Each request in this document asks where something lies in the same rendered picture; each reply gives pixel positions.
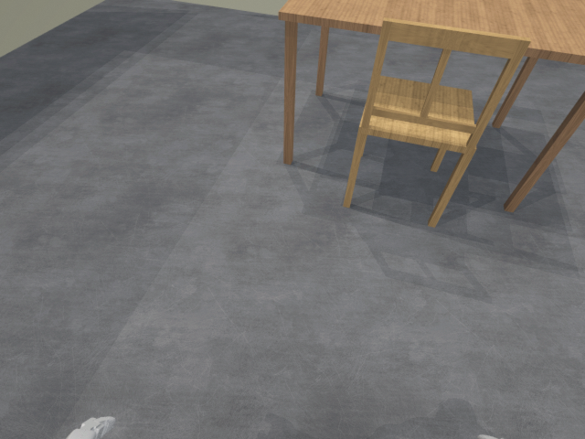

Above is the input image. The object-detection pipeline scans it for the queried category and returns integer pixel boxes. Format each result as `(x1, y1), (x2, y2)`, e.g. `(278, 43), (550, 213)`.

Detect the chair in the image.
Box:
(343, 17), (531, 228)

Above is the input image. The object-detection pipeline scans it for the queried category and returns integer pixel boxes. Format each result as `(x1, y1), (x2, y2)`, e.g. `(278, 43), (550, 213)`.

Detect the robot left hand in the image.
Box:
(66, 416), (116, 439)

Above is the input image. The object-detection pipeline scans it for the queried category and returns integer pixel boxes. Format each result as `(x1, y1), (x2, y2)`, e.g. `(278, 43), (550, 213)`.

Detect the table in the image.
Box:
(279, 0), (585, 212)

